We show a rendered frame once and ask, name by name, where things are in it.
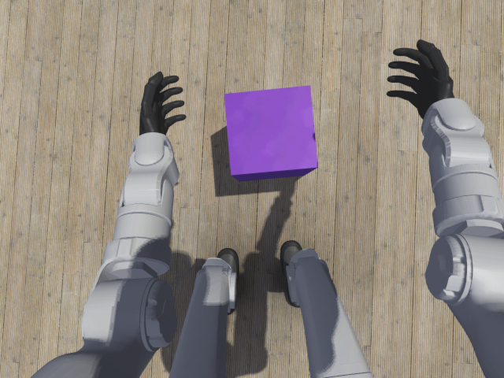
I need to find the left robot forearm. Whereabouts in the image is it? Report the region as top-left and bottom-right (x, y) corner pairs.
(82, 132), (180, 342)

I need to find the right robot hand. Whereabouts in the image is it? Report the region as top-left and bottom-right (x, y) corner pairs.
(387, 39), (454, 119)

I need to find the robot right foot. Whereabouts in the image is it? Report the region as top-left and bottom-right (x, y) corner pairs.
(280, 240), (302, 308)

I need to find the left robot hand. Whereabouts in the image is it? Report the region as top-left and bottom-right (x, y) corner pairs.
(139, 72), (186, 135)

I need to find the right robot shin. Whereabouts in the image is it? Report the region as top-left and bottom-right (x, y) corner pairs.
(289, 249), (329, 271)

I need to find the carton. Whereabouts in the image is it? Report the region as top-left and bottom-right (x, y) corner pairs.
(224, 85), (318, 181)

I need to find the right robot forearm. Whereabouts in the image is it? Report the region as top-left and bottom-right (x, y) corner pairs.
(421, 98), (504, 239)

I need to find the left robot upper arm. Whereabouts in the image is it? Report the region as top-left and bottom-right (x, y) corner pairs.
(30, 277), (178, 378)

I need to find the right robot upper arm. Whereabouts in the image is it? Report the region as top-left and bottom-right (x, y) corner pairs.
(425, 233), (504, 378)

